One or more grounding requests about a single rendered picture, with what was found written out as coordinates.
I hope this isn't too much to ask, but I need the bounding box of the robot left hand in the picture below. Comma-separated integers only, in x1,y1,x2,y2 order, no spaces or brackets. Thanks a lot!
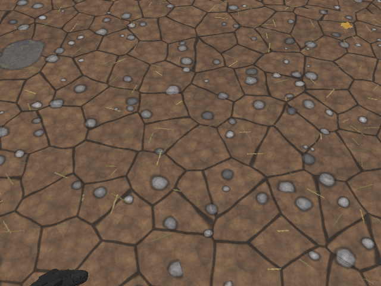
30,269,88,286

